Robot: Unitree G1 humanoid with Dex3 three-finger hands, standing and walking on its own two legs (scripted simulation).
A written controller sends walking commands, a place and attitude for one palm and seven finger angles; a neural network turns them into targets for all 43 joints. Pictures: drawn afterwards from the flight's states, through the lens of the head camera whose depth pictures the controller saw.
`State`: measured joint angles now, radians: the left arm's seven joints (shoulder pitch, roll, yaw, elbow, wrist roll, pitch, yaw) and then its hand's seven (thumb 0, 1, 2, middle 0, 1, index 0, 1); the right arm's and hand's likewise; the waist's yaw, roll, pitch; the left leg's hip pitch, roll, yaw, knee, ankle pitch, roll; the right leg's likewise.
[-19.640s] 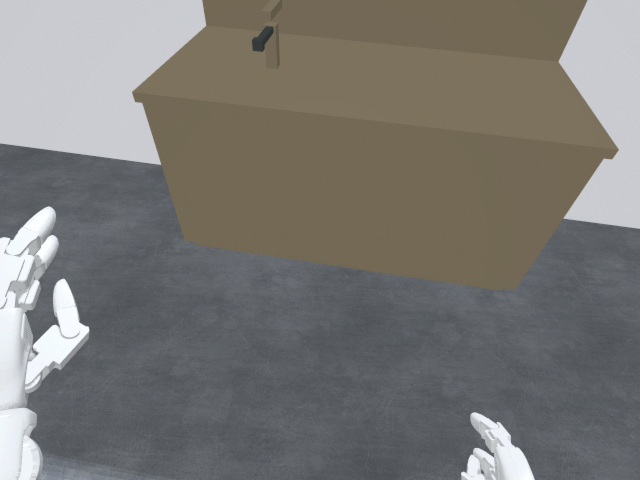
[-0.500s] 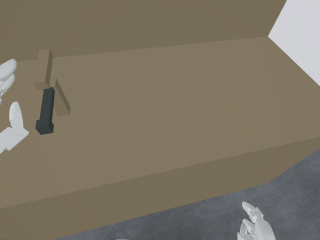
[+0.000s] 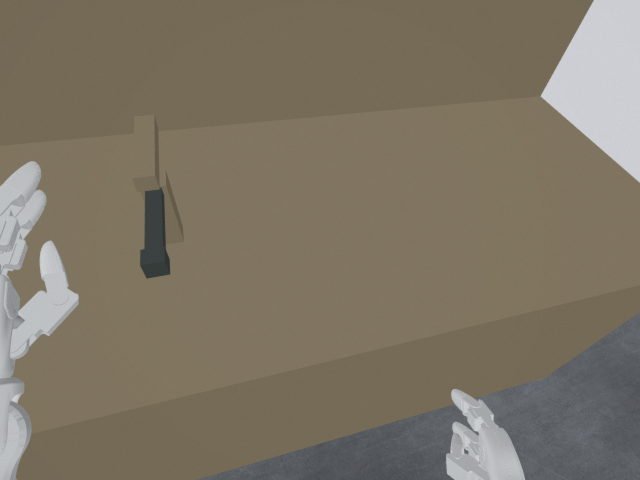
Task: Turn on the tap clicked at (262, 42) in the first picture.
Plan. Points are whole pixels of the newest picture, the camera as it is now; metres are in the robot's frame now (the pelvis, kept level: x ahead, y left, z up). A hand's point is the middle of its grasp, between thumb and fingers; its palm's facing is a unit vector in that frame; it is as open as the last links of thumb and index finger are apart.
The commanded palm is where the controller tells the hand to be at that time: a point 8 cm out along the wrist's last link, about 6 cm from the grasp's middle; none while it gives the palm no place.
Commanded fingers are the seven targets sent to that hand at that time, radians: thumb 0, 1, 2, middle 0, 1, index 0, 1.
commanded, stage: come to a stop and stand still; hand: left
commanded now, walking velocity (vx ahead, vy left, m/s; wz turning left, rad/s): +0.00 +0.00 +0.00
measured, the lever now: (155, 262) +0.33 +0.25 +0.07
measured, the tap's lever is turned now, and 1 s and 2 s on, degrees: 0 0 0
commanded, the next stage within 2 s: look again from close up in 0.34 s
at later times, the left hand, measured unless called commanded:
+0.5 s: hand (66, 297) +0.22 +0.26 +0.16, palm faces +0.38 -0.84 -0.38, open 7.4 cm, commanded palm +0.16 +0.30 +0.18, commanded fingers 0.00 0.90 0.90 -0.20 -0.30 -0.20 -0.30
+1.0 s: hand (107, 304) +0.22 +0.23 +0.16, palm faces +0.37 -0.85 -0.37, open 7.4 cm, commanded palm +0.16 +0.26 +0.18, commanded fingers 0.00 0.90 0.90 -0.20 -0.30 -0.20 -0.30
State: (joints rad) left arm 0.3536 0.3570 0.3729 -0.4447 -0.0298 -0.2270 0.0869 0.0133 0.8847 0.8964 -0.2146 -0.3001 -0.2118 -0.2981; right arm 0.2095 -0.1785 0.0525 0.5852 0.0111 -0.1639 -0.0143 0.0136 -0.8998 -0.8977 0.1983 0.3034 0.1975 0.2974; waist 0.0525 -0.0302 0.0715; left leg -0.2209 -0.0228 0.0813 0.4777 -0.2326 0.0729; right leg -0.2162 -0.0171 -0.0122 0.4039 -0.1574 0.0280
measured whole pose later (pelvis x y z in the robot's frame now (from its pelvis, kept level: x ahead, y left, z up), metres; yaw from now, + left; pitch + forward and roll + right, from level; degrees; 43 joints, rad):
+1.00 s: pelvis +0.01 -0.02 +0.00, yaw +0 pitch -1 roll -1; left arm 0.42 0.36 0.35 -0.43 -0.04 -0.22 0.08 0.01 0.88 0.90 -0.21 -0.30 -0.21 -0.30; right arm 0.21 -0.20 0.02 0.57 0.01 -0.12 -0.03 0.01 -0.90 -0.90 0.20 0.30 0.20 0.30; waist 0.03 -0.02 0.05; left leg -0.21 -0.01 0.07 0.44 -0.22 0.04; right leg -0.21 0.00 -0.03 0.38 -0.16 0.00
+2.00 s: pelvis +0.01 -0.08 +0.00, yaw +0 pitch +1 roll -1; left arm 0.47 0.41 0.38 -0.53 -0.09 -0.15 0.07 0.01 0.88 0.90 -0.22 -0.30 -0.21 -0.30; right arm 0.21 -0.20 0.00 0.56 0.02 -0.09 -0.03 0.01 -0.90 -0.90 0.20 0.30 0.20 0.30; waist 0.01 -0.01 0.06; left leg -0.29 0.08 0.03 0.54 -0.26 -0.04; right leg -0.28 0.09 -0.06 0.46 -0.20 -0.08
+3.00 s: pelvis +0.00 -0.02 +0.00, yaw +4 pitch +0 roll -1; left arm 0.37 0.41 0.37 -0.45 -0.11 -0.28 0.11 0.01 0.88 0.90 -0.22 -0.30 -0.21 -0.30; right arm 0.20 -0.23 0.03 0.62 0.01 -0.20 0.03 0.01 -0.90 -0.90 0.20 0.30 0.20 0.30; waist 0.05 -0.05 0.07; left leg -0.28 -0.03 0.01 0.50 -0.23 0.04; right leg -0.26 -0.03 -0.08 0.45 -0.19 0.00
